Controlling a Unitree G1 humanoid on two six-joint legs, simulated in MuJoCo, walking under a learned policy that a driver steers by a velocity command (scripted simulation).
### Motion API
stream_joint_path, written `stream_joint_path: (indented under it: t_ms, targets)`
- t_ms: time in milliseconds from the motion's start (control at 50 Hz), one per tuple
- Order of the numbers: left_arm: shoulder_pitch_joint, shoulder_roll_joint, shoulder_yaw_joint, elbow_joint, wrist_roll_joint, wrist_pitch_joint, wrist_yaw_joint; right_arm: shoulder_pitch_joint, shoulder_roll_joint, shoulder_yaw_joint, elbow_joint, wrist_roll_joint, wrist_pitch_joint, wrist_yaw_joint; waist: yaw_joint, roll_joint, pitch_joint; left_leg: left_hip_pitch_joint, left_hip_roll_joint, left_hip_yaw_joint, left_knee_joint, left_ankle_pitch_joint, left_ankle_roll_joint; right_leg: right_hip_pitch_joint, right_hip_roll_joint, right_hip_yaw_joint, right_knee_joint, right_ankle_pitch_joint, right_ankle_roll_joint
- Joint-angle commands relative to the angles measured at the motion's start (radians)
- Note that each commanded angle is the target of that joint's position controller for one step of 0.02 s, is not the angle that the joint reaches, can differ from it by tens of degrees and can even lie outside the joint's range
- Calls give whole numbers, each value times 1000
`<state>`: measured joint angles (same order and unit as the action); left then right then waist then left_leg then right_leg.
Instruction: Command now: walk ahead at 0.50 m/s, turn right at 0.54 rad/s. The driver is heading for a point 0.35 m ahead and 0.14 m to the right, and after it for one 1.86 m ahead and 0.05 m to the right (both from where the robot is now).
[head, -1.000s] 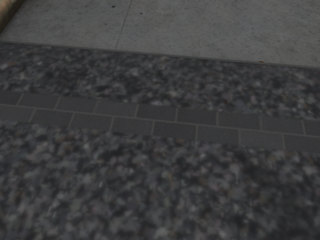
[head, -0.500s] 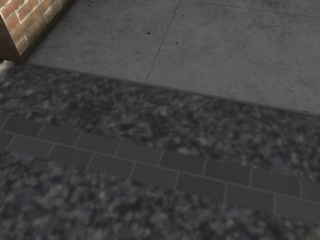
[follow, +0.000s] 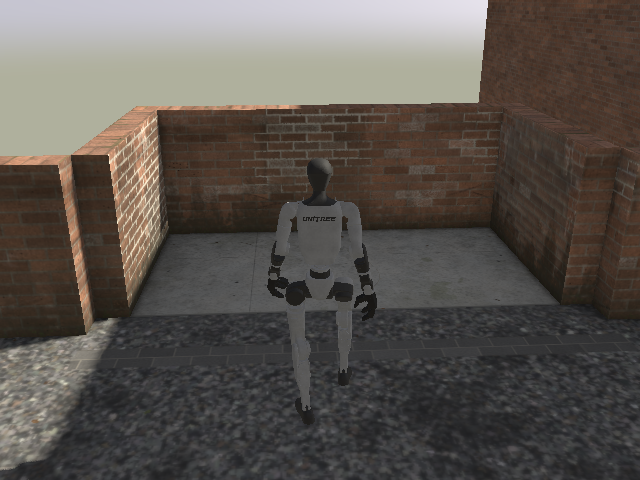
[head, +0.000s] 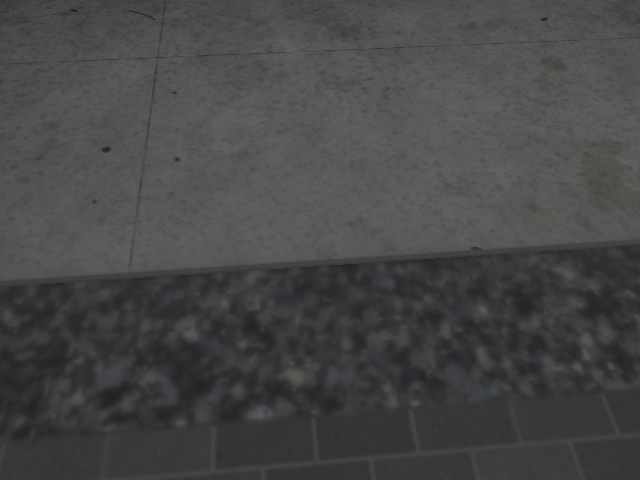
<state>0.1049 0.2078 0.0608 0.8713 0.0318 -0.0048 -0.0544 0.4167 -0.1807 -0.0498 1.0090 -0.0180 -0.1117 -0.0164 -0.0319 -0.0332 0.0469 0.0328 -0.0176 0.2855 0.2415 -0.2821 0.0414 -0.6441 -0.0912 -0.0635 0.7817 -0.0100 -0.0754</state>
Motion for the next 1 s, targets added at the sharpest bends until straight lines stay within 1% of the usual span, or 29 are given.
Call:
stream_joint_path:
  t_ms: [20,80,120,140,160,180,200,220,240,260,280,320,380,500,560,600,620,660,680,700,720,740,760,780,800,820,860,900,1000]
  targets:
    - [-111,22,-7,-94,5,-12,-10,43,-143,-26,-33,-1,-3,-11,-4,101,66,7,296,-63,-63,532,83,5,23,-59,-99,-24,-25]
    - [-82,44,4,-98,8,-12,-5,38,-173,-33,-31,-5,15,-20,25,130,27,86,308,-14,79,892,73,102,93,-108,-143,-162,-77]
    - [54,76,22,-64,9,-16,5,25,-205,-43,-38,-7,35,-19,81,144,-57,100,310,-1,319,1056,71,253,165,-127,-178,-257,-120]
    - [185,101,38,-23,14,-26,15,10,-213,-45,-49,-1,44,-13,141,113,-131,25,298,13,532,954,51,435,192,-109,-267,-223,-148]
    - [314,190,68,6,28,-33,29,-1,-190,-38,-81,2,45,-8,197,20,-225,-199,266,11,831,612,17,679,40,117,-325,-312,-201]
    - [262,302,92,-25,10,-24,34,2,-94,-25,-167,15,34,13,113,-225,-285,-674,22,-73,1214,-256,-52,966,-242,701,-440,-286,-361]
    - [295,293,89,-30,-6,-7,41,-127,-171,-34,-200,5,20,20,161,-31,-268,-793,36,-276,1244,-203,-47,931,-253,740,-522,-234,-364]
    - [242,247,76,-20,-13,-6,51,-175,-149,-26,-218,16,7,24,126,5,-145,-824,92,-301,1189,-105,-35,826,-235,592,-524,-169,-330]
    - [197,191,61,-19,-20,-14,52,-149,-148,-25,-202,17,0,21,75,70,-64,-758,129,-303,1071,-47,-34,683,-188,492,-541,-36,-279]
    - [160,162,51,-22,-25,-24,56,-148,-147,-27,-200,-1,12,18,38,80,-39,-693,150,-312,996,-38,-41,600,-130,413,-547,54,-243]
    - [137,145,43,-30,-29,-35,59,-116,-140,-25,-191,-21,33,19,11,67,-45,-631,154,-313,957,-31,-53,549,-91,358,-554,113,-229]
    - [164,155,40,-26,-37,-57,55,-111,-129,-24,-199,-34,65,27,-2,51,-55,-605,147,-300,901,-24,-74,517,-56,321,-561,195,-226]
    - [231,190,46,-18,-35,-65,51,-216,-126,-20,-244,-30,82,33,24,21,-25,-673,143,-281,788,72,-97,506,-29,312,-584,184,-206]
    - [354,198,44,-12,-31,-60,54,-428,-139,-11,-327,-22,82,40,104,-20,-7,-775,102,-288,561,238,-97,635,-18,356,-557,208,-161]
    - [393,172,30,3,-25,-65,62,-485,-121,5,-346,-19,70,51,129,-33,5,-746,84,-250,435,288,-65,700,-26,315,-552,286,-142]
    - [405,177,25,11,-16,-71,66,-516,-125,9,-363,-12,62,55,137,-44,19,-697,68,-229,367,284,-28,729,-49,301,-554,338,-127]
    - [394,187,25,12,-12,-74,68,-502,-134,7,-364,-10,60,55,123,-51,22,-657,59,-227,337,259,-4,741,-64,291,-546,383,-115]
    - [353,211,26,11,-5,-80,74,-384,-166,-6,-331,-5,55,46,59,-68,-17,-493,9,-214,294,175,43,753,-70,247,-454,630,-81]
    - [341,222,28,14,3,-80,73,-269,-190,-18,-294,-1,51,36,8,-64,-76,-379,-28,-203,278,133,66,770,-58,220,-321,755,-69]
    - [322,225,27,12,2,-78,71,-115,-203,-27,-245,-5,45,25,-67,-34,-152,-202,-28,-206,221,172,93,723,-25,174,-129,735,-55]
    - [333,183,14,-14,-2,-81,71,42,-262,-42,-217,-24,41,14,-114,58,-262,35,156,-426,232,113,145,544,21,136,156,427,-42]
    - [457,110,4,-22,-33,-81,58,59,-361,-70,-202,-31,46,22,-32,329,-334,256,391,-960,126,121,315,180,230,70,516,-372,18]
    - [398,171,6,-25,6,-84,61,-36,-283,-55,-212,12,59,40,-4,181,-250,179,362,-1067,34,22,299,64,172,158,575,-437,-1]
    - [302,179,7,-47,5,-88,55,-126,-233,-45,-234,18,62,44,15,101,-114,43,335,-895,29,14,282,27,116,158,548,-347,3]
    - [239,171,1,-64,7,-94,50,-152,-197,-35,-234,9,59,46,17,36,-64,-48,287,-797,10,117,264,38,84,146,494,-301,9]
    - [215,161,-1,-78,11,-89,46,-144,-186,-31,-224,8,55,42,32,34,-35,-109,245,-728,-1,210,246,55,61,143,444,-291,18]
    - [226,142,-9,-91,19,-65,41,-122,-189,-29,-200,15,44,38,63,75,-48,-174,191,-644,-20,324,226,117,41,131,362,-291,48]
    - [207,129,-16,-104,21,-50,38,-86,-211,-36,-188,21,38,35,63,86,-53,-201,170,-606,-38,355,237,108,35,108,301,-294,76]
    - [-10,114,-30,-182,14,-42,34,-5,-227,-46,-181,22,48,30,3,92,-2,-215,125,-586,-75,286,205,26,22,79,52,-110,131]
